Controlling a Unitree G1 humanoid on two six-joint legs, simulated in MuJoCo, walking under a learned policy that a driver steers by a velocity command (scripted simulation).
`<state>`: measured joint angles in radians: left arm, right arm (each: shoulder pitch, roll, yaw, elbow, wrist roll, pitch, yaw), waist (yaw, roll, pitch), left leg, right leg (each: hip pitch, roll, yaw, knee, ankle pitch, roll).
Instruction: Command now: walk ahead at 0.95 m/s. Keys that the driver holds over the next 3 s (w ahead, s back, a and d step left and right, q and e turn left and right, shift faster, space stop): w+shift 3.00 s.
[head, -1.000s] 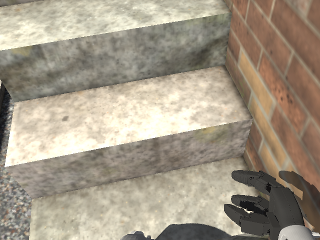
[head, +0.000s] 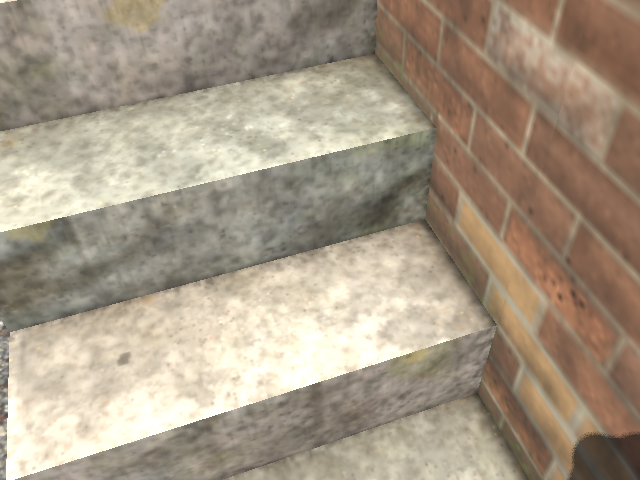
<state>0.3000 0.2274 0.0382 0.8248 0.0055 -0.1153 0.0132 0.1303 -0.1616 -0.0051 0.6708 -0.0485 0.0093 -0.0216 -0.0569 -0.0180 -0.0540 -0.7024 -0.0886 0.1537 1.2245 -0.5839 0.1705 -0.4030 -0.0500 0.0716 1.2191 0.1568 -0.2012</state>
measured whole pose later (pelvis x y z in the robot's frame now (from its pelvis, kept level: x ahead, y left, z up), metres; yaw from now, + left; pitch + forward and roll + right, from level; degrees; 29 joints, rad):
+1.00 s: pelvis +0.43 +0.08 +0.35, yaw -2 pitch +4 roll +3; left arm 0.40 0.24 0.02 0.87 -0.05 -0.10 0.09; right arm -0.04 -0.12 0.05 0.49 -0.04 0.02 0.00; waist 0.02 -0.03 0.01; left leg -0.90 0.00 0.09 1.42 -0.63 0.14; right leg -0.18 -0.21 -0.11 0.40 0.05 -0.05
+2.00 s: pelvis +0.98 +0.23 +0.81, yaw -1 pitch +2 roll +3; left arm 0.17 0.21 0.04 0.64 0.06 -0.13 0.04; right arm 0.27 -0.20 -0.05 0.74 -0.05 0.00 -0.01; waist -0.01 -0.07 -0.07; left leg -0.60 -0.07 0.04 1.11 -0.54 0.03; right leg -0.77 0.07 0.23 1.90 -0.03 -0.13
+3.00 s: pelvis +1.54 +0.39 +1.27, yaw -1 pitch +2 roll +0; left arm -0.03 0.06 -0.03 0.51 0.00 -0.07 0.09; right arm 0.47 -0.21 -0.05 0.97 -0.02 -0.08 0.01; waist -0.04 -0.04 -0.04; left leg -0.20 -0.06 0.03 0.59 -0.43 0.07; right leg -1.26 0.13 0.13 2.13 -0.20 -0.11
